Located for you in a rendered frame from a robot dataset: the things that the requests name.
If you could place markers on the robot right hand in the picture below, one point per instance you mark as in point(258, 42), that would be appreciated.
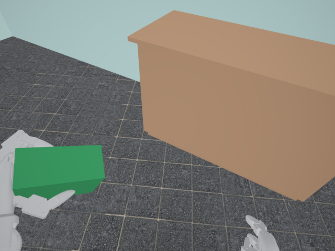
point(265, 240)

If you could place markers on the robot left forearm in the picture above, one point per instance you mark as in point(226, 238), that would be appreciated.
point(10, 239)

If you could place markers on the table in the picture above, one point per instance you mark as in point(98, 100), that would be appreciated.
point(258, 103)

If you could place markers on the sponge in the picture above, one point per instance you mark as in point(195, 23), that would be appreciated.
point(49, 171)

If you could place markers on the robot left hand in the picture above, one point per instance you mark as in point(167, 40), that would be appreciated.
point(35, 205)

